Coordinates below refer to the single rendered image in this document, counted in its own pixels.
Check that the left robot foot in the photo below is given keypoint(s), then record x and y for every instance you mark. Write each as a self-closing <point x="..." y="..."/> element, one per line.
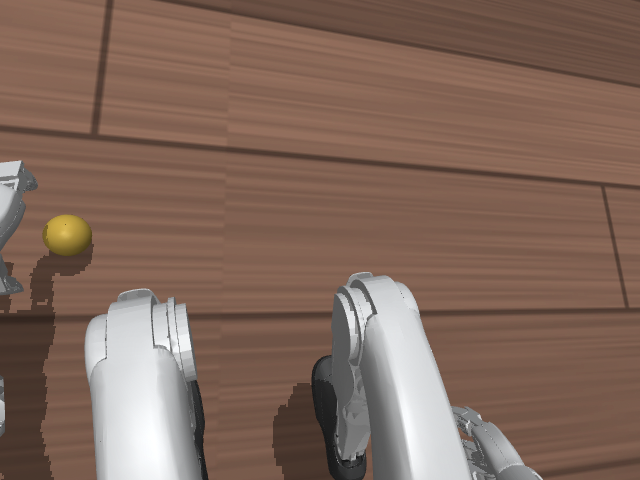
<point x="200" y="423"/>

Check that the right robot hand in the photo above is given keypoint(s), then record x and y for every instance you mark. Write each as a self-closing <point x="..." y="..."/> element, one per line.
<point x="491" y="452"/>

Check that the right robot foot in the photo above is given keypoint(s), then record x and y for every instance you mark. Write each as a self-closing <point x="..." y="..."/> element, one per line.
<point x="325" y="404"/>

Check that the left robot hand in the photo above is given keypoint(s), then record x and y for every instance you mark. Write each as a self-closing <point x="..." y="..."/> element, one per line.
<point x="15" y="179"/>

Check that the ball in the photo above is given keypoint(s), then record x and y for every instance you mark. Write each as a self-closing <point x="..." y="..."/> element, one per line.
<point x="67" y="235"/>

